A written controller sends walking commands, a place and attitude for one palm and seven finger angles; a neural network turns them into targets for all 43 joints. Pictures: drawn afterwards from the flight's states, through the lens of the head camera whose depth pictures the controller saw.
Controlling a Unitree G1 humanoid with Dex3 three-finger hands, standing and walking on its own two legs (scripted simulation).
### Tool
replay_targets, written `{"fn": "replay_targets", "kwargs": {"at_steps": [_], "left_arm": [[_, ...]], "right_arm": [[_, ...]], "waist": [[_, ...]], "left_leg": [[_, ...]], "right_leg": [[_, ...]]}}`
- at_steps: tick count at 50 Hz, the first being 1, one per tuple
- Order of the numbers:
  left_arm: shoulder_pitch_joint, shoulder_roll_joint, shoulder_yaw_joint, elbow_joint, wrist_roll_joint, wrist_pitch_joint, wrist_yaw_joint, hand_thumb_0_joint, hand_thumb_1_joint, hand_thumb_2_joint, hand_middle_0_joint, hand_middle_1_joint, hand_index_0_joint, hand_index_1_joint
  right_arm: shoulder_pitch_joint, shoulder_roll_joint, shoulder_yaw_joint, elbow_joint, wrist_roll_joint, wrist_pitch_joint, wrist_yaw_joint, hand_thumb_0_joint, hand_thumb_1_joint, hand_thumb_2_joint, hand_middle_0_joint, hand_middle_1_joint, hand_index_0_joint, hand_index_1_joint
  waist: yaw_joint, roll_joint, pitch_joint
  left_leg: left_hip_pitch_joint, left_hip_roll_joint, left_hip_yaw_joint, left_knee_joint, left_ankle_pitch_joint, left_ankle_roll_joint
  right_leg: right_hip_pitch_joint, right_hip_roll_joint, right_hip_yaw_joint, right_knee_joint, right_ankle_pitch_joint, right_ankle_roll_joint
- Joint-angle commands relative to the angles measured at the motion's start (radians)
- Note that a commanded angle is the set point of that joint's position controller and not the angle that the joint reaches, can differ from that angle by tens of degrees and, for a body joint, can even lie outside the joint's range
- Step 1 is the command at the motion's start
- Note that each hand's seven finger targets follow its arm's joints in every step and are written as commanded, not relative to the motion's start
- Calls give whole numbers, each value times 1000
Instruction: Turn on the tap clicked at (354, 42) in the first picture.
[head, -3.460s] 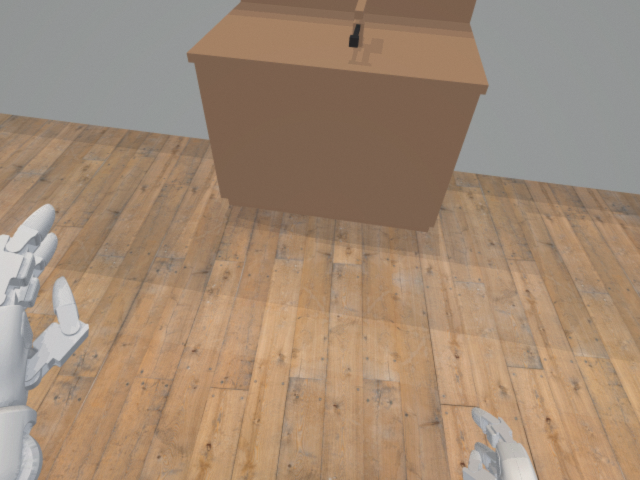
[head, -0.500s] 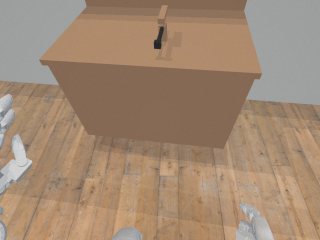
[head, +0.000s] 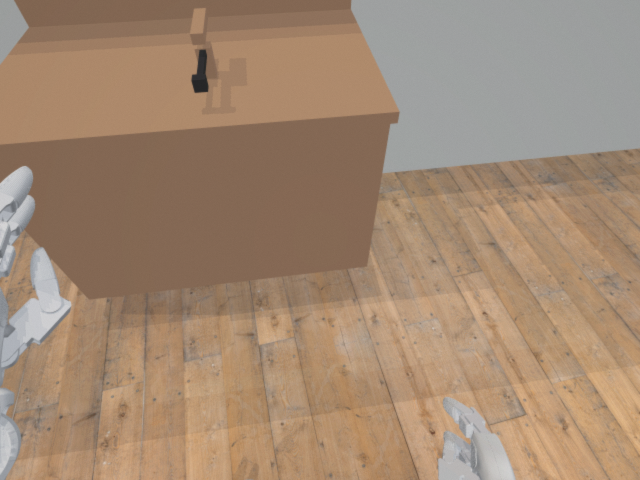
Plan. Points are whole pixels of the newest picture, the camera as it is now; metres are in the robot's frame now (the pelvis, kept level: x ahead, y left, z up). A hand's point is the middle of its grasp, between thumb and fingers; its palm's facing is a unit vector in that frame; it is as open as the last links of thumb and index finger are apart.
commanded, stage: turn to face it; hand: left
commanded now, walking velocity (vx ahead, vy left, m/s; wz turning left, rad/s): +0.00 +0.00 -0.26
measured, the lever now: (200, 83) +0.83 +0.33 +0.04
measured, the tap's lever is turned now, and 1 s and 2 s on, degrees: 0 0 0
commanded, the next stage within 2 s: take the last steps up to it in 0.08 s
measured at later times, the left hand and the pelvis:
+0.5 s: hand (74, 345) +0.18 +0.21 +0.19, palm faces +0.36 -0.85 -0.38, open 7.5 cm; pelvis -0.04 -0.01 +0.02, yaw -5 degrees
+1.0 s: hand (118, 257) +0.27 +0.22 +0.19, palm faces +0.34 -0.86 -0.39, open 7.4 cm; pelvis +0.02 +0.00 +0.00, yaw -6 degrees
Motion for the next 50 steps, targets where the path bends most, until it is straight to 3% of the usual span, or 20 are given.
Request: {"fn": "replay_targets", "kwargs": {"at_steps": [1, 3, 7, 13, 15, 16, 19, 26, 27, 29, 30, 32, 36, 40, 43, 44, 45, 46, 47, 50], "left_arm": [[31, 211, 183, -171, -22, -70, 35, 0, 900, 900, -200, -300, -200, -300], [102, 209, 199, -231, -30, -66, 36, 0, 900, 900, -200, -300, -200, -300], [112, 180, 199, -257, -31, -79, 36, 0, 900, 900, -200, -300, -200, -300], [19, 158, 130, -260, -13, -79, 42, 0, 900, 900, -200, -300, -200, -300], [14, 135, 116, -229, -1, -94, 42, 0, 900, 900, -200, -300, -200, -300], [-12, 138, 109, -195, 10, -95, 40, 0, 900, 900, -200, -300, -200, -300], [-16, 99, 62, -119, 30, -99, 28, 0, 900, 900, -200, -300, -200, -300], [-93, 109, 44, -155, 30, -75, 35, 0, 900, 900, -200, -300, -200, -300], [-93, 129, 54, -143, 36, -72, 36, 0, 900, 900, -200, -300, -200, -300], [-114, 208, 118, -132, 18, -78, 41, 0, 900, 900, -200, -300, -200, -300], [-154, 202, 117, -156, 8, -81, 42, 0, 900, 900, -200, -300, -200, -300], [-87, 178, 113, -122, 3, -84, 26, 0, 900, 900, -200, -300, -200, -300], [-17, 147, 115, -131, 6, -114, 30, 0, 900, 900, -200, -300, -200, -300], [-25, 138, 107, -184, 1, -107, 43, 0, 900, 900, -200, -300, -200, -300], [-61, 132, 90, -222, 2, -106, 49, 0, 900, 900, -200, -300, -200, -300], [-70, 139, 98, -224, 0, -111, 50, 0, 900, 900, -200, -300, -200, -300], [-81, 125, 93, -245, -3, -113, 49, 0, 900, 900, -200, -300, -200, -300], [-88, 131, 91, -222, -2, -125, 46, 0, 900, 900, -200, -300, -200, -300], [-88, 171, 110, -219, -4, -129, 40, 0, 900, 900, -200, -300, -200, -300], [-26, 138, 103, -259, -3, -124, 32, 0, 900, 900, -200, -300, -200, -300]], "right_arm": [[-88, -151, -83, -147, 14, -32, -26, 0, -900, -900, 200, 300, 200, 300], [-109, -133, -64, -132, 8, -4, -26, 0, -900, -900, 200, 300, 200, 300], [-140, -134, -59, -113, 2, 20, -50, 0, -900, -900, 200, 300, 200, 300], [-81, -189, -87, -94, -5, -8, -83, 0, -900, -900, 200, 300, 200, 300], [-88, -225, -90, -104, -10, -12, -93, 0, -900, -900, 200, 300, 200, 300], [-103, -193, -75, -92, -16, -20, -95, 0, -900, -900, 200, 300, 200, 300], [-107, -196, -90, -59, -7, -38, -82, 0, -900, -900, 200, 300, 200, 300], [-92, -189, -75, -47, -16, -49, -87, 0, -900, -900, 200, 300, 200, 300], [-87, -183, -75, -45, -15, -45, -86, 0, -900, -900, 200, 300, 200, 300], [-110, -152, -69, -59, -12, -38, -83, 0, -900, -900, 200, 300, 200, 300], [-129, -177, -82, -58, -12, -49, -76, 0, -900, -900, 200, 300, 200, 300], [-115, -179, -83, -35, -6, -33, -69, 0, -900, -900, 200, 300, 200, 300], [-120, -150, -66, -37, -8, -17, -73, 0, -900, -900, 200, 300, 200, 300], [-115, -143, -76, -71, -12, -35, -76, 0, -900, -900, 200, 300, 200, 300], [-88, -157, -89, -78, -10, -47, -87, 0, -900, -900, 200, 300, 200, 300], [-65, -177, -101, -76, -5, -50, -92, 0, -900, -900, 200, 300, 200, 300], [-64, -213, -116, -83, -1, -51, -90, 0, -900, -900, 200, 300, 200, 300], [-69, -199, -111, -85, -1, -51, -83, 0, -900, -900, 200, 300, 200, 300], [-97, -181, -95, -77, -12, -61, -86, 0, -900, -900, 200, 300, 200, 300], [-94, -178, -105, -51, 7, -72, -72, 0, -900, -900, 200, 300, 200, 300]], "waist": [[6, -333, -269], [-13, -240, -278], [-29, -195, -243], [-45, -52, -210], [-32, 292, -130], [-55, 323, -75], [-37, 142, -7], [-30, 169, -91], [-34, 99, -106], [-17, -294, -99], [-12, -282, -112], [-27, -167, -76], [-31, -169, -99], [-7, -212, -130], [-27, -115, -147], [-45, -17, -172], [-53, 190, -207], [-51, 277, -212], [-46, 307, -188], [-36, 122, -140]], "left_leg": [[-259, -146, -97, 385, -270, 14], [-314, -122, -200, 500, -217, 15], [-151, -127, -160, 279, -137, 22], [161, -157, -119, -224, -63, 85], [119, 109, -502, -466, -352, 220], [-19, 170, -607, -543, -472, 276], [-86, 91, -418, -458, -346, 270], [-111, -3, -225, -308, -271, 182], [-166, -34, -190, -202, -255, 160], [-443, -193, -70, 308, -230, 84], [-468, -164, -169, 458, -169, 71], [-453, -124, -208, 519, -84, 58], [-305, -106, -122, 242, -3, 61], [-102, -161, -17, -4, 43, 83], [101, -181, 13, -180, 96, 92], [204, -150, -47, -221, 102, 116], [323, 6, -284, -266, 186, 189], [331, 146, -516, -344, 180, 274], [270, 194, -619, -384, 78, 327], [183, 129, -422, -361, 47, 321]], "right_leg": [[277, -305, 440, -138, 786, -189], [296, -314, 401, -114, 690, -222], [104, -240, 279, -160, 419, -186], [-99, -151, 279, -180, -256, -116], [-232, 48, 85, 191, -301, -40], [-236, 41, 69, 419, -260, -33], [-234, -2, 60, 485, -180, -22], [138, 17, -79, -84, -158, -20], [205, -25, -10, -151, -157, -46], [291, -373, 568, -363, -253, -223], [256, -430, 643, -390, -263, -256], [172, -386, 512, -372, -245, -253], [165, -297, 192, -274, 208, -192], [137, -267, 158, -236, 142, -171], [71, -207, 115, -99, 37, -122], [7, -165, 80, 58, 61, -92], [-149, -65, 7, 289, -36, -39], [-269, -9, 0, 498, -366, -23], [-327, -32, 67, 632, -371, -26], [-370, -91, 74, 607, -250, -12]]}}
